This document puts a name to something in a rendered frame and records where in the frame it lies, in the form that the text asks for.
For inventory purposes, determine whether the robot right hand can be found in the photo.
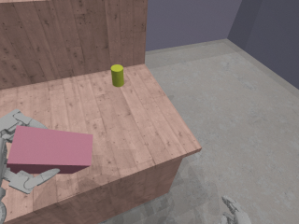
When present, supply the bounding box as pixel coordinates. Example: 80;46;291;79
219;195;252;224

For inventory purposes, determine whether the sponge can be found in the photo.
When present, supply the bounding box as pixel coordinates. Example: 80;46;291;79
7;125;93;175

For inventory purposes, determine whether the table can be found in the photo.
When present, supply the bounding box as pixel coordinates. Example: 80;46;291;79
0;0;202;224

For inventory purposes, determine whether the robot left hand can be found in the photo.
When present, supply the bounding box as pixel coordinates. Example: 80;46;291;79
0;108;61;194

